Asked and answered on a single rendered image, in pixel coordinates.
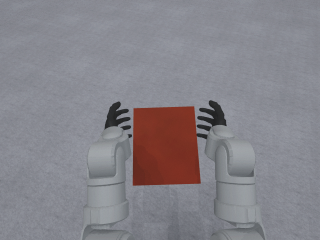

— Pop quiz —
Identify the robot left upper arm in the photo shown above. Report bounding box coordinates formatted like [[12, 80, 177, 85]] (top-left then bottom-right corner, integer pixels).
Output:
[[84, 229, 135, 240]]

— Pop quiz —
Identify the robot right hand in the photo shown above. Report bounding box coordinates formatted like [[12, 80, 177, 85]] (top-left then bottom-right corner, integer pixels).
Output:
[[196, 100, 227, 139]]

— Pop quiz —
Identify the right robot forearm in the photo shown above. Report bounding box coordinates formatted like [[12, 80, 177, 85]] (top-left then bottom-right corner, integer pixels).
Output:
[[204, 125, 267, 240]]

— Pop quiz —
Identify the carton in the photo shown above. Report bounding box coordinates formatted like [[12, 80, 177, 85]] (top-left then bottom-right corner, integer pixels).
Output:
[[132, 106, 201, 186]]

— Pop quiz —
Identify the robot left hand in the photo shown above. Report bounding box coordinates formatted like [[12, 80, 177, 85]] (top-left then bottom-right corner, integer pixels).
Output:
[[104, 101, 132, 138]]

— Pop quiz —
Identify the robot right upper arm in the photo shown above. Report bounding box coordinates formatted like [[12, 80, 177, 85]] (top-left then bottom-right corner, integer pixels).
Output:
[[210, 228, 264, 240]]

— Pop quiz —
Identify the left robot forearm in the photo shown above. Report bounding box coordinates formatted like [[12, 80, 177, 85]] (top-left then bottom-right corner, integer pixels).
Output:
[[80, 126, 132, 240]]

